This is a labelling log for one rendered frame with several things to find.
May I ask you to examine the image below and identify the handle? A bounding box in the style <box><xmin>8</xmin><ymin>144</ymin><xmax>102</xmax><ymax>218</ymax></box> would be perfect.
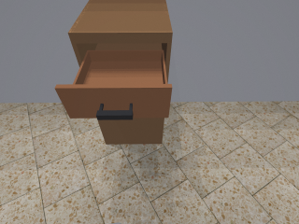
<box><xmin>96</xmin><ymin>103</ymin><xmax>134</xmax><ymax>120</ymax></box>

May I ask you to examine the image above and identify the drawer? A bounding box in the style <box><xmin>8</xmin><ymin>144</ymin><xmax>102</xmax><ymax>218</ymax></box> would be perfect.
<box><xmin>54</xmin><ymin>49</ymin><xmax>173</xmax><ymax>119</ymax></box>

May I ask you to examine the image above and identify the cabinet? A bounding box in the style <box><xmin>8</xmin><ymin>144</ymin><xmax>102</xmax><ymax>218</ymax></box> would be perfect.
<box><xmin>68</xmin><ymin>0</ymin><xmax>173</xmax><ymax>145</ymax></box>

